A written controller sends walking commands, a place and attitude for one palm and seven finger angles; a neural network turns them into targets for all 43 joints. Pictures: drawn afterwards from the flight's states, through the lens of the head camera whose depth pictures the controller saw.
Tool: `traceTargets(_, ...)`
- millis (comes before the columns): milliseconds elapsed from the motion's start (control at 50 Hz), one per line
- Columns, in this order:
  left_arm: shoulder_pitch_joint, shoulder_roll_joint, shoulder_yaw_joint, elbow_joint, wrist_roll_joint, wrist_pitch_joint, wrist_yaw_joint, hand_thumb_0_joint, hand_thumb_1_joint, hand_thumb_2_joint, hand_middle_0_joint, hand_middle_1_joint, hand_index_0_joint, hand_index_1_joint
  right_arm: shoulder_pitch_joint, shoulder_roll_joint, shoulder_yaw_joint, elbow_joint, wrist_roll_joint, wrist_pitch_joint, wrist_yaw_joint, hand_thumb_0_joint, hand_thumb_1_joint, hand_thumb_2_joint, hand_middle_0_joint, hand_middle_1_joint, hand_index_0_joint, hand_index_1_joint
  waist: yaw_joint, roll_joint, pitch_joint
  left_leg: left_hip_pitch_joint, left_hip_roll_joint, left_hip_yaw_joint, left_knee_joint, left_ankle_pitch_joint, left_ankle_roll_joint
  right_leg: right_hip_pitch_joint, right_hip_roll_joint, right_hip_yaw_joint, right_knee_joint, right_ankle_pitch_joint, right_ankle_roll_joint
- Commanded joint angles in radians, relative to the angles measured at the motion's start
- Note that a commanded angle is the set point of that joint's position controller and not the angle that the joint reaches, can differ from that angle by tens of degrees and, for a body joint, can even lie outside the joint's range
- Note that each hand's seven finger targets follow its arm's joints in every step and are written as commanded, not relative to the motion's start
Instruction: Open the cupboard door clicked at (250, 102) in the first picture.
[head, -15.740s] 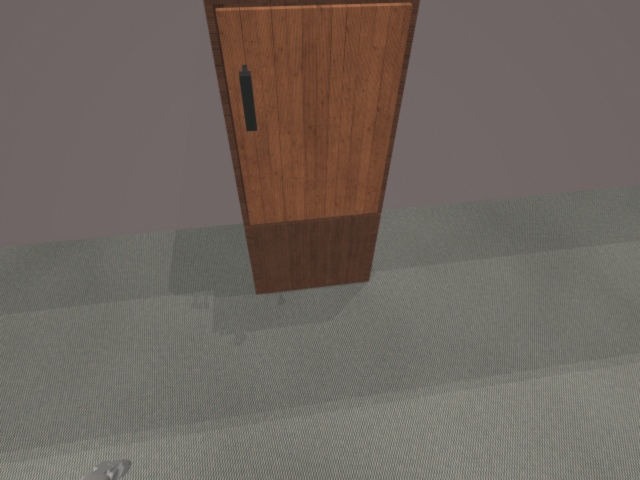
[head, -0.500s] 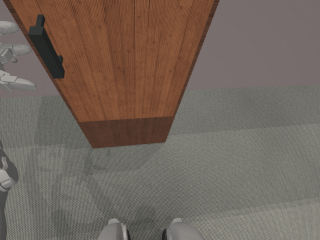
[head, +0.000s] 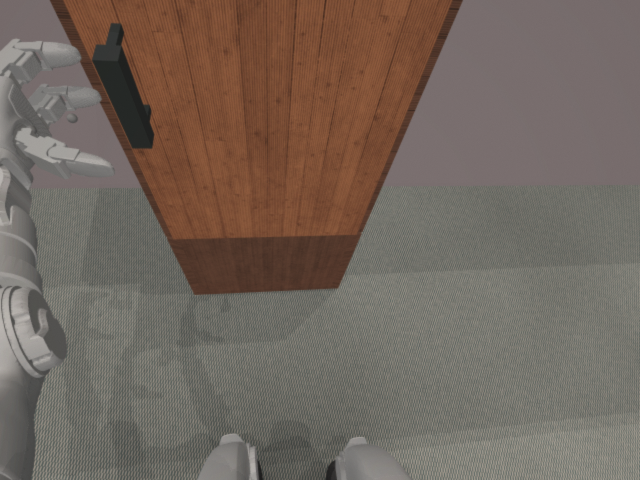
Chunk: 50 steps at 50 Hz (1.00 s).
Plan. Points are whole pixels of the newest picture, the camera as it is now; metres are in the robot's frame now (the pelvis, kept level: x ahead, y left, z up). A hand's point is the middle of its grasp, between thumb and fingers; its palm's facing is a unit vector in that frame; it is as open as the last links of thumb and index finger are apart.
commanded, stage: move the hooked fingers beside the handle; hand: left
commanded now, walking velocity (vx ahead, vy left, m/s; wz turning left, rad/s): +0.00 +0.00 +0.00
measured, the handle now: (130, 89) +0.56 +0.19 +0.11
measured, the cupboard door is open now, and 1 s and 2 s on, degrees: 0 0 0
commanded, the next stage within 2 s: slide the fingers in behind the handle in 0.24 s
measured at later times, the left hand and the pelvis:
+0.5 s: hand (67, 120) +0.50 +0.25 +0.11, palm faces -0.01 -1.00 +0.01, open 14.0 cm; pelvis +0.00 -0.01 +0.00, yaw +0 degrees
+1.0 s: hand (109, 121) +0.51 +0.21 +0.11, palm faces +0.00 -1.00 +0.01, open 14.0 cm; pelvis +0.00 -0.01 +0.00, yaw +0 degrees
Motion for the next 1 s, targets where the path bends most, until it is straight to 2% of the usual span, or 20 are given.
traceTargets(0, -0.47, 0.342, 0.051, -0.171, 0.002, -0.055, 0.012, 0.0, -0.5, 0.3, -0.3, -1.2, -0.3, -1.2, 0.198, -0.205, -0.071, -0.034, 0.0, -0.008, -0.02, 0.0, -0.9, -0.9, 0.2, 0.3, 0.2, 0.3, -0.012, 0.172, -0.426, 0.488, -0.015, -0.104, -0.083, 0.37, -0.011, -0.008, 0.044, 0.009, -0.085, 0.271, -0.028)
traceTargets(40, -0.444, 0.376, 0.073, -0.181, 0.008, -0.053, 0.012, 0.0, -0.5, 0.3, -0.3, -1.2, -0.3, -1.2, 0.206, -0.206, -0.068, -0.045, 0.0, -0.006, -0.022, 0.0, -0.9, -0.9, 0.2, 0.3, 0.2, 0.3, 0.001, 0.175, -0.458, 0.484, -0.019, -0.097, -0.08, 0.399, -0.008, 0.027, 0.045, 0.012, -0.077, 0.303, -0.031)
traceTargets(60, -0.44, 0.39, 0.078, -0.207, 0.014, -0.059, 0.01, 0.0, -0.5, 0.3, -0.3, -1.2, -0.3, -1.2, 0.206, -0.203, -0.07, -0.047, -0.001, -0.003, -0.021, 0.0, -0.9, -0.9, 0.2, 0.3, 0.2, 0.3, 0.014, 0.215, -0.492, 0.512, -0.016, -0.097, -0.078, 0.431, -0.014, 0.028, 0.043, 0.012, -0.073, 0.318, -0.031)
traceTargets(80, -0.424, 0.343, 0.049, -0.206, 0.009, -0.057, 0.005, 0.0, -0.5, 0.3, -0.3, -1.2, -0.3, -1.2, 0.205, -0.197, -0.07, -0.048, 0.0, -0.003, -0.018, 0.0, -0.9, -0.9, 0.2, 0.3, 0.2, 0.3, 0.005, 0.207, -0.495, 0.524, -0.016, -0.093, -0.074, 0.446, -0.014, 0.026, 0.047, 0.011, -0.076, 0.333, -0.029)
traceTargets(120, -0.426, 0.356, 0.062, -0.219, -0.002, -0.061, -0.007, 0.0, -0.5, 0.3, -0.3, -1.2, -0.3, -1.2, 0.208, -0.2, -0.073, -0.045, -0.001, -0.003, -0.017, 0.0, -0.9, -0.9, 0.2, 0.3, 0.2, 0.3, 0.001, 0.186, -0.487, 0.502, -0.016, -0.084, -0.07, 0.413, -0.008, 0.042, 0.05, 0.016, -0.087, 0.327, -0.025)
traceTargets(140, -0.406, 0.384, 0.09, -0.2, -0.012, -0.064, -0.011, 0.0, -0.5, 0.3, -0.3, -1.2, -0.3, -1.2, 0.216, -0.205, -0.072, -0.045, 0.0, 0.0, -0.022, 0.0, -0.9, -0.9, 0.2, 0.3, 0.2, 0.3, 0.001, 0.134, -0.475, 0.48, -0.016, -0.088, -0.075, 0.417, -0.005, 0.069, 0.053, 0.014, -0.085, 0.342, -0.028)
traceTargets(180, -0.409, 0.347, 0.059, -0.183, -0.024, -0.054, -0.029, 0.0, -0.5, 0.3, -0.3, -1.2, -0.3, -1.2, 0.209, -0.203, -0.072, -0.046, 0.007, 0.002, -0.023, 0.0, -0.9, -0.9, 0.2, 0.3, 0.2, 0.3, -0.012, 0.125, -0.447, 0.445, -0.019, -0.076, -0.082, 0.372, 0.001, 0.072, 0.052, 0.02, -0.096, 0.333, -0.022)
traceTargets(240, -0.396, 0.388, 0.088, -0.199, -0.024, -0.053, -0.043, 0.0, -0.5, 0.3, -0.3, -1.2, -0.3, -1.2, 0.219, -0.206, -0.073, -0.044, 0.005, 0.003, -0.026, 0.0, -0.9, -0.9, 0.2, 0.3, 0.2, 0.3, 0.005, 0.17, -0.455, 0.448, -0.023, -0.07, -0.082, 0.386, 0.002, 0.082, 0.052, 0.023, -0.093, 0.346, -0.027)
traceTargets(280, -0.361, 0.411, 0.097, -0.184, -0.019, -0.05, -0.047, 0.0, -0.5, 0.3, -0.3, -1.2, -0.3, -1.2, 0.216, -0.206, -0.073, -0.043, 0.007, 0.005, -0.027, 0.0, -0.9, -0.9, 0.2, 0.3, 0.2, 0.3, 0.011, 0.158, -0.441, 0.43, -0.023, -0.067, -0.081, 0.381, 0.002, 0.087, 0.05, 0.027, -0.098, 0.346, -0.024)
traceTargets(340, -0.385, 0.324, 0.037, -0.205, -0.03, -0.054, -0.051, 0.0, -0.5, 0.3, -0.3, -1.2, -0.3, -1.2, 0.216, -0.197, -0.073, -0.043, 0.006, 0.003, -0.025, 0.0, -0.9, -0.9, 0.2, 0.3, 0.2, 0.3, -0.005, 0.174, -0.409, 0.445, -0.023, -0.067, -0.084, 0.372, 0.003, 0.052, 0.053, 0.022, -0.101, 0.328, -0.027)
traceTargets(460, -0.374, 0.311, 0.057, -0.251, -0.055, -0.064, -0.049, 0.0, -0.5, 0.3, -0.3, -1.2, -0.3, -1.2, 0.217, -0.2, -0.083, -0.032, 0.003, 0.001, -0.019, 0.0, -0.9, -0.9, 0.2, 0.3, 0.2, 0.3, 0.006, 0.177, -0.474, 0.504, -0.02, -0.074, -0.08, 0.418, -0.001, 0.063, 0.054, 0.017, -0.098, 0.357, -0.027)
traceTargets(540, -0.388, 0.253, 0.014, -0.253, -0.044, -0.057, -0.021, 0.0, -0.5, 0.3, -0.3, -1.2, -0.3, -1.2, 0.205, -0.191, -0.083, -0.032, 0.004, -0.002, -0.015, 0.0, -0.9, -0.9, 0.2, 0.3, 0.2, 0.3, -0.003, 0.184, -0.412, 0.496, -0.021, -0.078, -0.087, 0.39, -0.001, 0.026, 0.052, 0.012, -0.102, 0.316, -0.029)
traceTargets(620, -0.418, 0.258, 0.016, -0.255, -0.029, -0.056, 0.023, 0.0, -0.5, 0.3, -0.3, -1.2, -0.3, -1.2, 0.197, -0.192, -0.083, -0.032, 0.004, -0.006, -0.013, 0.0, -0.9, -0.9, 0.2, 0.3, 0.2, 0.3, -0.01, 0.161, -0.407, 0.489, -0.019, -0.085, -0.093, 0.358, -0.003, 0.023, 0.049, 0.014, -0.105, 0.292, -0.026)
traceTargets(660, -0.43, 0.237, 0.012, -0.279, -0.03, -0.07, 0.035, 0.0, -0.5, 0.3, -0.3, -1.2, -0.3, -1.2, 0.196, -0.19, -0.085, -0.033, 0.0, -0.012, -0.011, 0.0, -0.9, -0.9, 0.2, 0.3, 0.2, 0.3, -0.008, 0.175, -0.451, 0.524, -0.018, -0.09, -0.088, 0.39, -0.007, 0.02, 0.049, 0.011, -0.095, 0.307, -0.027)
traceTargets(760, -0.408, 0.226, 0.018, -0.267, -0.024, -0.083, 0.051, 0.0, -0.5, 0.3, -0.3, -1.2, -0.3, -1.2, 0.189, -0.185, -0.084, -0.03, -0.002, -0.016, -0.004, 0.0, -0.9, -0.9, 0.2, 0.3, 0.2, 0.3, 0.005, 0.188, -0.47, 0.53, -0.02, -0.086, -0.078, 0.426, -0.01, 0.036, 0.048, 0.013, -0.084, 0.34, -0.029)
traceTargets(820, -0.391, 0.209, 0.0, -0.219, -0.017, -0.056, 0.055, 0.0, -0.5, 0.3, -0.3, -1.2, -0.3, -1.2, 0.19, -0.186, -0.082, -0.034, 0.002, -0.011, -0.004, 0.0, -0.9, -0.9, 0.2, 0.3, 0.2, 0.3, -0.003, 0.124, -0.417, 0.47, -0.021, -0.083, -0.089, 0.375, -0.005, 0.048, 0.047, 0.012, -0.091, 0.32, -0.025)
traceTargets(860, -0.392, 0.169, -0.022, -0.229, -0.02, -0.055, 0.06, 0.0, -0.5, 0.3, -0.3, -1.2, -0.3, -1.2, 0.186, -0.181, -0.082, -0.038, 0.002, -0.014, -0.002, 0.0, -0.9, -0.9, 0.2, 0.3, 0.2, 0.3, -0.004, 0.141, -0.423, 0.49, -0.022, -0.079, -0.087, 0.391, -0.005, 0.038, 0.047, 0.012, -0.092, 0.332, -0.026)
traceTargets(900, -0.409, 0.204, -0.001, -0.226, -0.018, -0.054, 0.069, 0.0, -0.5, 0.3, -0.3, -1.2, -0.3, -1.2, 0.192, -0.186, -0.081, -0.035, 0.0, -0.013, -0.004, 0.0, -0.9, -0.9, 0.2, 0.3, 0.2, 0.3, -0.007, 0.105, -0.409, 0.455, -0.022, -0.08, -0.09, 0.359, -0.004, 0.051, 0.046, 0.014, -0.093, 0.317, -0.024)
traceTargets(940, -0.44, 0.183, -0.012, -0.247, -0.023, -0.066, 0.076, 0.0, -0.5, 0.3, -0.3, -1.2, -0.3, -1.2, 0.196, -0.183, -0.081, -0.034, 0.0, -0.016, -0.004, 0.0, -0.9, -0.9, 0.2, 0.3, 0.2, 0.3, -0.017, 0.102, -0.411, 0.458, -0.024, -0.082, -0.089, 0.363, -0.001, 0.053, 0.047, 0.015, -0.091, 0.321, -0.026)
traceTargets(980, -0.452, 0.171, -0.019, -0.26, -0.016, -0.079, 0.083, 0.0, -0.5, 0.3, -0.3, -1.2, -0.3, -1.2, 0.196, -0.179, -0.083, -0.029, -0.002, -0.021, -0.001, 0.0, -0.9, -0.9, 0.2, 0.3, 0.2, 0.3, -0.013, 0.146, -0.439, 0.492, -0.022, -0.085, -0.086, 0.37, -0.007, 0.03, 0.047, 0.015, -0.088, 0.31, -0.027)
